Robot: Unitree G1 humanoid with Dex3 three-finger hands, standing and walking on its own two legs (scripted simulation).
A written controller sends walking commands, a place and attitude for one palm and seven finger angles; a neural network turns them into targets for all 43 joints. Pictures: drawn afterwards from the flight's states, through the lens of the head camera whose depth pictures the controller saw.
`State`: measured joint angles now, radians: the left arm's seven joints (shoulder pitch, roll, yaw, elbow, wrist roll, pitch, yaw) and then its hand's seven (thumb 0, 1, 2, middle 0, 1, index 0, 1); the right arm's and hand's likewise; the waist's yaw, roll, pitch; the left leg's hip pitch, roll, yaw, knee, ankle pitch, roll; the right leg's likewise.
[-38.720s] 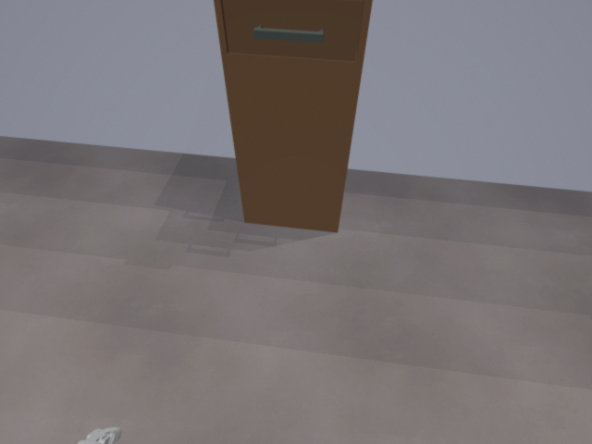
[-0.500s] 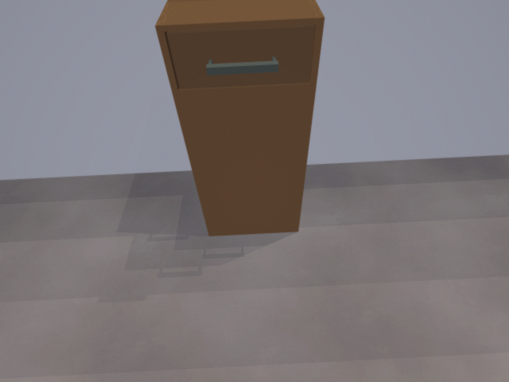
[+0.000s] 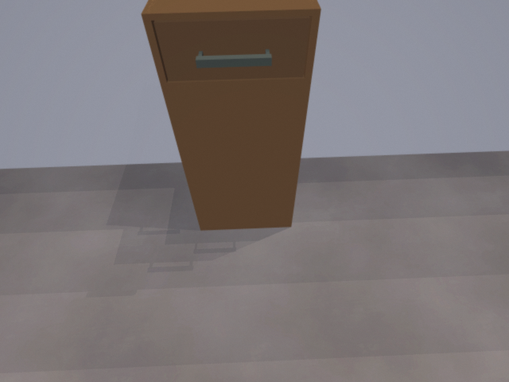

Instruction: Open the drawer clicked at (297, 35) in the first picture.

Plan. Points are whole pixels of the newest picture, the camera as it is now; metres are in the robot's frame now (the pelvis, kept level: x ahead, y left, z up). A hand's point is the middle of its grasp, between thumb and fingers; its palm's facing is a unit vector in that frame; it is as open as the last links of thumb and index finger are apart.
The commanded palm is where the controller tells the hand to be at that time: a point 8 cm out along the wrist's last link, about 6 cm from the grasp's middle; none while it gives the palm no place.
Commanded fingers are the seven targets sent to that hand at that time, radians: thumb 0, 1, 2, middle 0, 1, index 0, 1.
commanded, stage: look to check the result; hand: left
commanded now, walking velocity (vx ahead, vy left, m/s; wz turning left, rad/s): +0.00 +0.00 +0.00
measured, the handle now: (234, 57) +0.85 +0.09 +0.09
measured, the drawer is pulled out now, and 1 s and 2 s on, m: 0.00 0.00 0.00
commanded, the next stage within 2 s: take the last steps up to it in 1.52 s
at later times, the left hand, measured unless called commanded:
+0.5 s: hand out of the picture +0.03 +0.18 -0.17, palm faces +0.02 -0.96 -0.26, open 7.4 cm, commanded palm none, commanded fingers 0.00 0.90 0.90 -0.20 -0.30 -0.20 -0.30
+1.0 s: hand out of the picture +0.03 +0.18 -0.17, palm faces +0.00 -0.96 -0.27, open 7.4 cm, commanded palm none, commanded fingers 0.00 0.90 0.90 -0.20 -0.30 -0.20 -0.30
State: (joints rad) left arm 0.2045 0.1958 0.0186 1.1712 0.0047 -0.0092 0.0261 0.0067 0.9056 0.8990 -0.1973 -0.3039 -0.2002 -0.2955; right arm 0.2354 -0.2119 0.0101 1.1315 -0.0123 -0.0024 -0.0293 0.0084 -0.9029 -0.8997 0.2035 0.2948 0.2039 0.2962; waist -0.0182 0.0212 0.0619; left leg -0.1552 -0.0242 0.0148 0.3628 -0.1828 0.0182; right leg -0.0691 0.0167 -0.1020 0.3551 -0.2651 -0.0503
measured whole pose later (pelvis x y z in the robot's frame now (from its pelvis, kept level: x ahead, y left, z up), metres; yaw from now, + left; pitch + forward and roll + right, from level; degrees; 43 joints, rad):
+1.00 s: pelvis +0.01 -0.02 +0.00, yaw -1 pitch -2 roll +1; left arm 0.21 0.21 0.02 1.15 0.00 -0.01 0.03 0.01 0.91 0.90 -0.20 -0.30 -0.20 -0.30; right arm 0.23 -0.22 0.01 1.13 -0.01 0.01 -0.03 0.01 -0.90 -0.90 0.20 0.29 0.20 0.30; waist -0.02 0.02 0.07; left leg -0.13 0.01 0.01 0.36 -0.20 -0.02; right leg -0.02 0.06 -0.10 0.31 -0.26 -0.08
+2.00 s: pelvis +0.07 -0.01 -0.02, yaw -1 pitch -1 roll +0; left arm 0.36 0.18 0.04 1.19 0.01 0.01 0.00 0.01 0.91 0.90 -0.20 -0.30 -0.20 -0.30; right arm 0.35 -0.13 -0.01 1.15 -0.04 -0.01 -0.02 0.01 -0.90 -0.90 0.20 0.29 0.20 0.30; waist -0.02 -0.05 0.03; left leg -0.18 0.02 0.06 0.63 -0.44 0.00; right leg -0.11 0.03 -0.09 0.64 -0.45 -0.07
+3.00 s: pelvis +0.36 -0.14 +0.00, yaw +3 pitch +1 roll +3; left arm 0.19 0.19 0.06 1.03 0.02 0.01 0.04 0.01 0.91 0.90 -0.20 -0.30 -0.20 -0.30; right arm 0.08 -0.23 -0.06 1.01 0.00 0.08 -0.03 0.01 -0.92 -0.90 0.20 0.29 0.20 0.30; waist 0.02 -0.01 0.16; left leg -0.39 -0.03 0.02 0.95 -0.53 -0.04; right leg -0.20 -0.07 -0.05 0.48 -0.30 -0.02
